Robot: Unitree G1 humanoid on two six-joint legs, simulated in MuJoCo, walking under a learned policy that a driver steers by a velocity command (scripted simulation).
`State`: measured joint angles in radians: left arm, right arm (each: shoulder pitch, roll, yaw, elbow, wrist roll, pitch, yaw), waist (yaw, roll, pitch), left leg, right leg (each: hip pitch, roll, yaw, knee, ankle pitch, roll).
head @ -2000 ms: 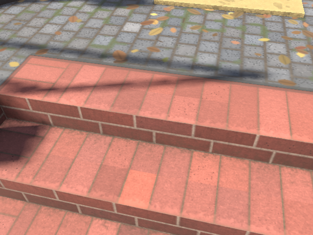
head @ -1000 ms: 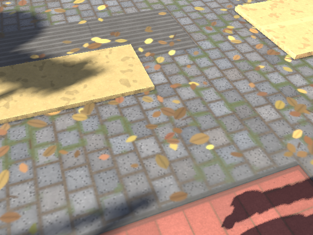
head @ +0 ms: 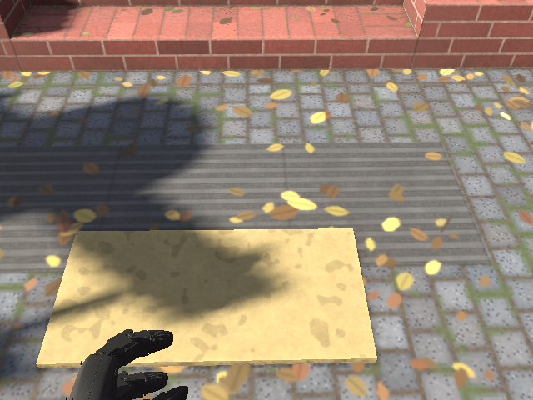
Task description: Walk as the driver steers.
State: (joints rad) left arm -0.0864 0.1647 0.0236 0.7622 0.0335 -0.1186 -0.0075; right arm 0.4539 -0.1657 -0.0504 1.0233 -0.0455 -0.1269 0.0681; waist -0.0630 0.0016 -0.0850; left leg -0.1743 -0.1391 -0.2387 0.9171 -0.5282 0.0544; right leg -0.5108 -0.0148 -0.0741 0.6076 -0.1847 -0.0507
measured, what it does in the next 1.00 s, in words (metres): walks ahead: left foot, then right foot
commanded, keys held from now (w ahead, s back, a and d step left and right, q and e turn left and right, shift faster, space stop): w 0.44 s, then w+e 0.12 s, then e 0.44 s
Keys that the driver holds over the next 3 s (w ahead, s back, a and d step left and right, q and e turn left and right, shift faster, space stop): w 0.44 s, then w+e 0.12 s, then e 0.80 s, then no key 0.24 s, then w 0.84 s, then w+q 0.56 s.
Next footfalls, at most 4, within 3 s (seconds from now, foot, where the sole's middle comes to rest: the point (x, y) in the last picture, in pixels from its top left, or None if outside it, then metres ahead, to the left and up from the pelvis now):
0.48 left None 0.37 0.16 -0.75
0.92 right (295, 389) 0.56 -0.08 -0.74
1.32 left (200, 393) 0.56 0.15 -0.74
1.66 right None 0.39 -0.07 -0.75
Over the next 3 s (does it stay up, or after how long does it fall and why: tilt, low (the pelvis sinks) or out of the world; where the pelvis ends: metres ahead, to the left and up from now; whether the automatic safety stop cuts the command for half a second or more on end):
stays up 0.91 -0.22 0.05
